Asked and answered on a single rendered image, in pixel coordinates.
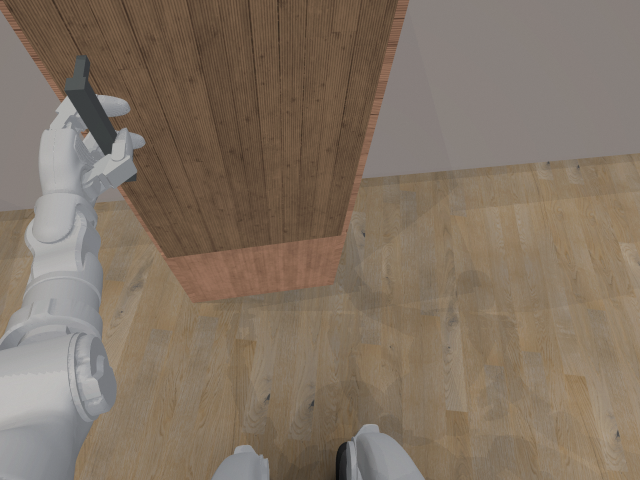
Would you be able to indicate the left robot forearm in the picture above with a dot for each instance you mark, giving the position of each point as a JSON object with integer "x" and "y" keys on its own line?
{"x": 64, "y": 290}

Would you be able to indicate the robot right thigh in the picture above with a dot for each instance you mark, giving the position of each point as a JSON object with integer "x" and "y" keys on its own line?
{"x": 377, "y": 456}

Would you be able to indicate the handle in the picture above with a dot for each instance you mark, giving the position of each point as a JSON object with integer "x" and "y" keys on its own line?
{"x": 85, "y": 101}

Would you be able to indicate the robot right shin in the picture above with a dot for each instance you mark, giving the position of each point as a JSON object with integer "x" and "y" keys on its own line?
{"x": 368, "y": 428}

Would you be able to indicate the left robot upper arm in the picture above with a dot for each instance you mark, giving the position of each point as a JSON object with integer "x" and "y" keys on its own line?
{"x": 51, "y": 391}

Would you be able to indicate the cupboard door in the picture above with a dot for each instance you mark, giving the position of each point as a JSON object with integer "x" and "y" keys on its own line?
{"x": 254, "y": 112}

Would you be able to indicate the robot left hand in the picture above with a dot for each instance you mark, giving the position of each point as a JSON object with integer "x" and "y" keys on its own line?
{"x": 65, "y": 160}

